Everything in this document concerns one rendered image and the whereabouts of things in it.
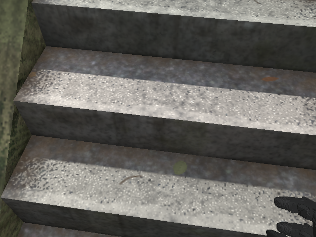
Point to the robot right hand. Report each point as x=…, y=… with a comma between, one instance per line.
x=305, y=207

